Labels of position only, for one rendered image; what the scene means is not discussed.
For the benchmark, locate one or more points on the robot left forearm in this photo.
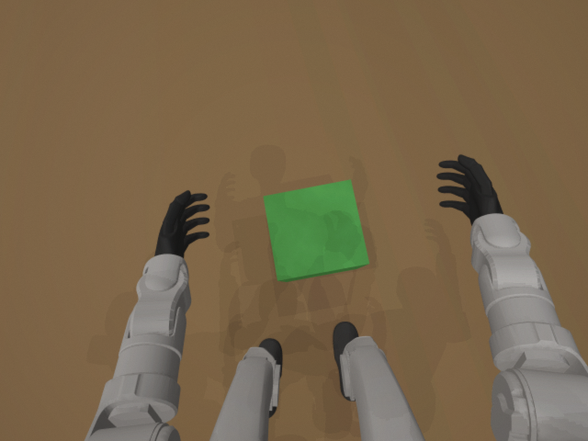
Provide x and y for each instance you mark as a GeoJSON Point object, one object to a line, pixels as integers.
{"type": "Point", "coordinates": [144, 388]}

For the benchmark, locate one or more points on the robot right hand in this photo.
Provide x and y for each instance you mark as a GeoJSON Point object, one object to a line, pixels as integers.
{"type": "Point", "coordinates": [481, 198]}

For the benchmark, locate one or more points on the left robot thigh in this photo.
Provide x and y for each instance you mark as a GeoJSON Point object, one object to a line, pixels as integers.
{"type": "Point", "coordinates": [244, 415]}

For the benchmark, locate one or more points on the carton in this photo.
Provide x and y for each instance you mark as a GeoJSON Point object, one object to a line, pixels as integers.
{"type": "Point", "coordinates": [315, 231]}

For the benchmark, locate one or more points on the robot right upper arm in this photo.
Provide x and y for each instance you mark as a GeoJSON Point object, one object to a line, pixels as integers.
{"type": "Point", "coordinates": [536, 405]}

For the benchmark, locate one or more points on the robot right forearm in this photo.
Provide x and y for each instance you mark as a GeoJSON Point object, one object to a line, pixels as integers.
{"type": "Point", "coordinates": [526, 330]}

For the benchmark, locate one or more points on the robot left upper arm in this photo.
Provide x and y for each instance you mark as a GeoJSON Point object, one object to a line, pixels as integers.
{"type": "Point", "coordinates": [140, 432]}

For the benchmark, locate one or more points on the robot right foot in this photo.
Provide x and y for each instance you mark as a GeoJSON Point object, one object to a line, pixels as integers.
{"type": "Point", "coordinates": [344, 332]}

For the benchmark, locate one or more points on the robot left hand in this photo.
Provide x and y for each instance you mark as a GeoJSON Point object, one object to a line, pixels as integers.
{"type": "Point", "coordinates": [173, 238]}

